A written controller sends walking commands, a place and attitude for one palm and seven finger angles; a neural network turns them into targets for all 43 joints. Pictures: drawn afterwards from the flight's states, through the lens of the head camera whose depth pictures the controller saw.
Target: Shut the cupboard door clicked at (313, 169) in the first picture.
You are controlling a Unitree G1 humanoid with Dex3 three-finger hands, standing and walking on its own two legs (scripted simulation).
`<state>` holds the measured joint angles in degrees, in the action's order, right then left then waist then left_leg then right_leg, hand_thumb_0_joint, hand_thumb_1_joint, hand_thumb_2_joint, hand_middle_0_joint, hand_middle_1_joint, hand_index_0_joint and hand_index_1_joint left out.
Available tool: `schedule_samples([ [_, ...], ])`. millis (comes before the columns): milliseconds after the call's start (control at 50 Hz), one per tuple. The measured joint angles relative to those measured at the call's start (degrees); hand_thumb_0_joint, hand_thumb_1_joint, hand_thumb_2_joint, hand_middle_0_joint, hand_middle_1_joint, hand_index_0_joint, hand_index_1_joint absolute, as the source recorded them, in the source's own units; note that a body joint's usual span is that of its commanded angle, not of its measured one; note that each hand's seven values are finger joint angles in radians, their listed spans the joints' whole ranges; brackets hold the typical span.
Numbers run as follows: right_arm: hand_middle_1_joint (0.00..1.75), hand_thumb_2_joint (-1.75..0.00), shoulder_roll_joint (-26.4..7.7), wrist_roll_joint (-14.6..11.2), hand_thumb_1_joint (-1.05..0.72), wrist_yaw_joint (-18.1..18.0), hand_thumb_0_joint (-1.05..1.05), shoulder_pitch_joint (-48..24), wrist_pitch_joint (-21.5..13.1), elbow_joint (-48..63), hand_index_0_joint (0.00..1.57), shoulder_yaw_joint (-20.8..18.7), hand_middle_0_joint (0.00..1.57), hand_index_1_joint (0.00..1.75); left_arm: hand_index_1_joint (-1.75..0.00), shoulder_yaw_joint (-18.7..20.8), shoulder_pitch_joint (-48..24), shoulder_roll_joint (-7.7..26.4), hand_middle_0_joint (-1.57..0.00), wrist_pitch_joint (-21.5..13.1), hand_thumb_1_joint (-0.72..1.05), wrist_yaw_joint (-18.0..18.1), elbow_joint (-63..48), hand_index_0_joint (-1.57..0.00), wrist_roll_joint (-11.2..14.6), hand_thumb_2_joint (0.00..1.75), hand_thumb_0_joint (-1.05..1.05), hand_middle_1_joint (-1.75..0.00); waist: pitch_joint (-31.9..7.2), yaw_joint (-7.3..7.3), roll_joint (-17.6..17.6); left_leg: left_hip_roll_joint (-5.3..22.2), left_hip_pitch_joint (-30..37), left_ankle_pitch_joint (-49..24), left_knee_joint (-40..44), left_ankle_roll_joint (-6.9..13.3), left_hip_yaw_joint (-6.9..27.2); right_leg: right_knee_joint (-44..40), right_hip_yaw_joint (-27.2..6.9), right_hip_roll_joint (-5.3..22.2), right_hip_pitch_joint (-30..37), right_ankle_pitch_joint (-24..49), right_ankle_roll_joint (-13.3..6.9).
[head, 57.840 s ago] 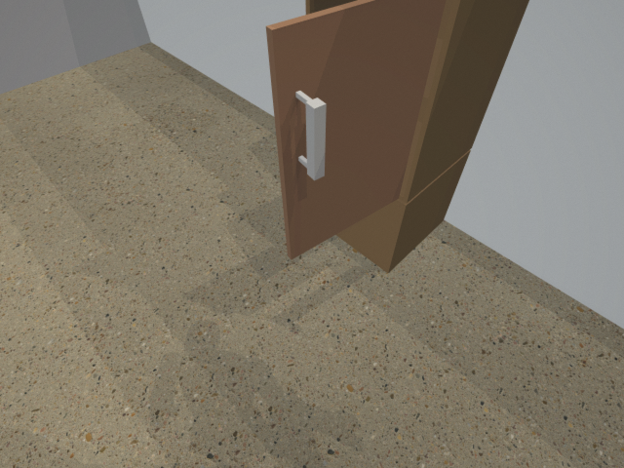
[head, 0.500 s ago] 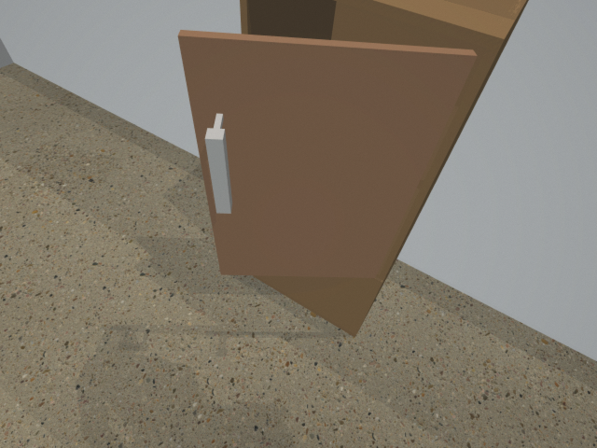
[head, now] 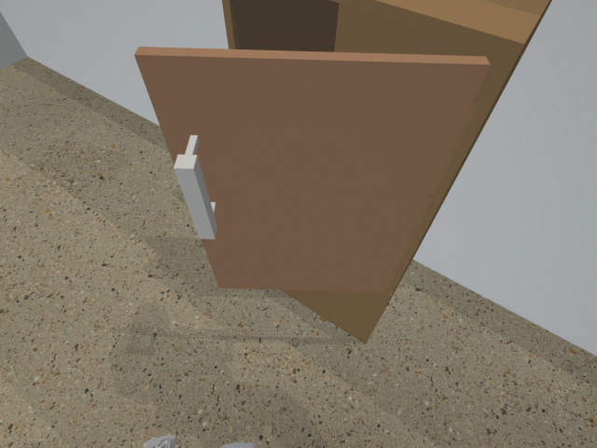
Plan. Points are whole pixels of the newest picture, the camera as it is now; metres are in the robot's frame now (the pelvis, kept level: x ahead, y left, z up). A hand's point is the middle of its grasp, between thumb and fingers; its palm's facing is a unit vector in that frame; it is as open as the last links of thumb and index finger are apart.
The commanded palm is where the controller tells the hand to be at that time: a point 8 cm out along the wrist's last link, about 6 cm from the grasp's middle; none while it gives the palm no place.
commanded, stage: come to a stop and stand still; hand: left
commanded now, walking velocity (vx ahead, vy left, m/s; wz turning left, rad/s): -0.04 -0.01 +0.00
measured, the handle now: (201, 190) +0.45 +0.18 +0.06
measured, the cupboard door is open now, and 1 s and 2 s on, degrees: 33 33 33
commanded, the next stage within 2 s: look again from close up in 0.92 s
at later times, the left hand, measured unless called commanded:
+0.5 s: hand out of the picture -0.04 +0.21 -0.17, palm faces -0.01 -0.97 -0.22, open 7.4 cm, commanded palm none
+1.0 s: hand out of the picture -0.08 +0.17 -0.17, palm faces +0.00 -0.99 -0.14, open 7.4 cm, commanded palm none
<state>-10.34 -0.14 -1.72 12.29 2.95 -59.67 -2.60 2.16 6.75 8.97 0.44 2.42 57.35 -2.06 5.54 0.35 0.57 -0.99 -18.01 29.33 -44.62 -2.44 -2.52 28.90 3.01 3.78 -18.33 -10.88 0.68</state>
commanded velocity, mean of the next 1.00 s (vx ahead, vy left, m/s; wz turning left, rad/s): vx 0.00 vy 0.00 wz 0.00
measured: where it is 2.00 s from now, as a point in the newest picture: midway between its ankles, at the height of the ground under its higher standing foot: outside the picture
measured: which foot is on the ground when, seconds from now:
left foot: up 0.00-0.04, down 0.06-1.00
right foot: down 0.00-0.08, up 0.10-0.38, down 0.40-1.00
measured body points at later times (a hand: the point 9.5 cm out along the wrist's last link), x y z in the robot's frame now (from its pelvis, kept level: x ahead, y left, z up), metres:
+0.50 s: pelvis -0.04 +0.03 +0.01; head -0.03 +0.02 +0.45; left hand -0.03 +0.26 -0.15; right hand +0.00 -0.20 -0.15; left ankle -0.01 +0.11 -0.74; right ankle -0.09 -0.10 -0.74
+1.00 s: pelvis -0.06 +0.02 +0.01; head -0.05 +0.02 +0.46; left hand -0.08 +0.22 -0.16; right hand -0.12 -0.19 -0.15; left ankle -0.01 +0.11 -0.74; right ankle -0.09 -0.10 -0.74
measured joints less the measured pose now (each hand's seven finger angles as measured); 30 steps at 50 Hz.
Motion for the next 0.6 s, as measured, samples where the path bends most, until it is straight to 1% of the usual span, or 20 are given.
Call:
schedule_samples([
  [20, 0.3, -0.9, -0.1, 0.0, -0.91, 0.0, 0.01, -0.4, -0.1, 0.4, 0.2, 0.0, 0.2, 0.3, -0.3, 0.2, 0.0, 0.3, -0.2, 0.2, 0.91, 0.0, -0.2, -0.2, 0.0, 0.9, 0.0, -0.3, 0.0, 0.09, 0.5, 0.0, 0.4, -2.0, 2.3, -0.1, -0.1, 0.1, -0.1, 0.3, -0.2, 0.1, 0.4],
  [60, 0.3, -0.9, -0.5, 0.2, -0.91, 0.2, 0.01, -0.7, -0.7, 1.3, 0.2, 0.0, 0.2, 0.3, -0.3, 0.5, 0.5, 1.0, -0.2, 0.8, 0.91, 0.0, -0.3, -0.2, 0.2, 0.9, 0.0, -0.3, -0.4, 0.03, 1.0, 0.7, 2.9, -10.0, 10.8, 0.1, -0.3, 1.8, -0.1, 0.4, -1.0, -0.4, 1.3],
  [80, 0.3, -0.9, -0.3, 0.4, -0.91, 0.2, 0.01, -0.8, -1.1, 1.5, 0.2, -0.1, 0.2, 0.3, -0.3, 0.6, 0.8, 1.5, -0.2, 1.3, 0.9, 0.0, -0.2, -0.2, 0.4, 0.9, 0.0, -0.3, -0.6, 0.05, 1.7, 0.3, 3.4, -12.1, 12.1, 1.7, -0.7, 3.3, -0.4, 0.8, -1.5, -1.1, 1.4],
  [100, 0.3, -0.9, -0.1, 0.7, -0.91, 0.2, 0.01, -0.9, -1.3, 1.7, 0.2, 0.0, 0.2, 0.3, -0.3, 0.8, 1.1, 1.9, -0.2, 1.9, 0.9, 0.0, 0.1, -0.2, 0.6, 0.9, 0.0, -0.3, -0.8, 0.25, 2.5, -0.1, 3.6, -12.2, 11.8, 3.4, -1.1, 5.5, -1.2, 0.8, -2.1, -4.9, 1.3],
  [120, 0.3, -0.9, 0.1, 1.1, -0.91, 0.1, 0.01, -0.8, -1.2, 1.9, 0.2, 0.2, 0.2, 0.3, -0.3, 1.0, 1.6, 2.3, -0.2, 2.5, 0.9, 0.1, 0.3, -0.2, 0.7, 0.9, 0.0, -0.3, -1.2, 0.45, 2.8, -0.1, 3.9, -11.8, 11.7, 4.7, -1.5, 8.6, -2.3, 0.1, -2.7, -9.2, 0.9],
  [140, 0.3, -0.9, 0.4, 1.3, -0.91, 0.0, 0.01, -0.8, -1.3, 2.1, 0.2, 0.5, 0.2, 0.3, -0.3, 1.1, 2.1, 2.6, -0.2, 3.1, 0.9, 0.1, 0.5, -0.2, 0.6, 0.9, 0.0, -0.3, -1.6, 0.59, 2.9, 0.0, 4.3, -11.6, 12.3, 5.5, -1.8, 12.3, -3.3, -0.8, -3.4, -12.1, 0.6],
  [200, 0.3, -0.9, 1.1, 1.6, -0.91, -0.7, 0.01, -0.7, -1.5, 2.6, 0.2, 1.3, 0.2, 0.3, -0.3, 1.4, 3.3, 3.3, -0.2, 4.0, 0.91, -0.2, 1.1, -0.2, 0.5, 0.9, 0.0, -0.3, -2.5, 0.77, 2.6, 0.1, 5.3, -13.1, 15.2, 6.3, -2.0, 21.8, -5.0, -2.8, -4.5, -13.9, 0.1],
  [240, 0.3, -0.9, 1.4, 1.5, -0.91, -0.8, 0.01, -1.0, -1.8, 2.5, 0.2, 1.8, 0.2, 0.3, -0.3, 1.3, 3.9, 3.6, -0.2, 3.8, 0.91, -0.3, 1.4, -0.2, 0.6, 0.9, 0.0, -0.3, -2.6, 1.08, 2.3, 0.0, 5.7, -14.5, 17.0, 6.5, -2.1, 23.0, -5.1, -3.3, -3.4, -13.7, 0.3],
  [280, 0.3, -0.9, 1.7, 1.4, -0.91, -0.8, 0.01, -1.3, -2.1, 2.3, 0.2, 2.1, 0.2, 0.3, -0.3, 1.1, 4.7, 3.6, -0.19, 3.5, 0.91, -0.4, 1.7, -0.2, 0.7, 0.9, 0.0, -0.3, -2.6, 1.34, 2.0, -0.3, 5.8, -15.6, 18.4, 6.6, -2.3, 20.6, -4.7, -3.2, -1.2, -13.7, 0.5],
  [320, 0.3, -0.9, 1.9, 1.2, -0.91, -0.8, 0.01, -1.5, -2.4, 2.0, 0.2, 2.0, 0.2, 0.3, -0.3, 0.7, 5.5, 3.4, -0.19, 3.3, 0.91, -0.4, 2.0, -0.2, 0.8, 0.9, 0.0, -0.3, -2.7, 1.34, 1.5, -0.5, 5.6, -16.4, 19.3, 6.8, -2.6, 15.8, -4.1, -3.0, 1.7, -13.8, 0.5],
  [360, 0.3, -0.9, 1.7, 1.0, -0.92, -0.7, 0.01, -1.6, -2.5, 1.6, 0.2, 1.9, 0.2, 0.3, -0.3, 0.3, 6.3, 3.0, -0.19, 3.1, 0.91, -0.4, 2.5, -0.2, 0.8, 0.9, 0.0, -0.3, -2.9, 1.26, 1.0, -0.8, 5.2, -16.9, 19.5, 6.8, -3.0, 9.8, -3.6, -2.7, 4.9, -11.9, 0.4],
  [400, 0.3, -0.9, 1.8, 0.6, -0.92, -0.5, 0.01, -1.3, -2.6, 1.0, 0.2, 1.8, 0.2, 0.3, -0.3, -0.1, 7.3, 2.7, -0.19, 2.4, 0.91, -0.4, 2.9, -0.2, 0.8, 0.9, 0.0, -0.3, -3.5, 1.19, 1.1, -1.4, 4.4, -17.0, 18.9, 6.6, -3.5, 1.5, -4.0, -2.4, 8.8, -6.6, -0.1],
  [420, 0.3, -0.9, 1.8, 0.4, -0.91, -0.4, 0.01, -1.3, -2.6, 0.5, 0.2, 1.8, 0.2, 0.3, -0.3, -0.3, 7.8, 2.5, -0.19, 1.9, 0.91, -0.2, 3.4, -0.2, 0.8, 0.9, 0.0, -0.3, -3.8, 1.28, 1.2, -1.6, 3.9, -16.8, 18.4, 6.5, -4.0, -1.7, -4.5, -2.1, 10.1, -7.9, -0.2],
  [440, 0.3, -0.9, 1.6, 0.2, -0.92, -0.3, 0.01, -1.4, -2.4, 0.0, 0.2, 1.7, 0.2, 0.3, -0.3, -0.5, 8.0, 1.9, -0.19, 1.6, 0.91, -0.1, 4.1, -0.2, 0.8, 0.9, 0.0, -0.3, -3.7, 1.16, 0.4, -1.2, 3.8, -16.9, 18.4, 6.3, -4.0, -2.7, -4.6, -2.4, 10.5, -8.4, -0.1],
  [500, 0.3, -0.9, 0.7, 0.1, -0.93, -0.1, 0.0, -0.8, -2.4, -1.1, 0.2, 1.3, 0.2, 0.3, -0.3, -1.6, 8.9, 0.4, -0.19, 1.1, 0.91, -0.4, 5.3, -0.2, 0.8, 0.9, 0.0, -0.3, -3.8, -0.03, -1.1, -1.0, 4.9, -18.7, 20.7, 6.0, -3.6, -4.0, -4.2, -2.8, 11.0, -6.4, 0.2],
  [600, 0.3, -0.9, 0.5, 0.2, -0.93, 0.2, 0.0, 1.8, -2.5, -3.9, 0.2, 1.9, 0.2, 0.3, -0.3, -2.3, 10.0, -0.8, -0.19, 0.4, 0.9, -0.3, 6.5, -0.2, 1.0, 0.9, 0.0, -0.3, -4.2, -0.53, -0.7, -0.6, 6.6, -20.4, 23.0, 5.6, -3.4, -5.6, -4.0, -3.3, 12.4, -5.0, -0.3],
])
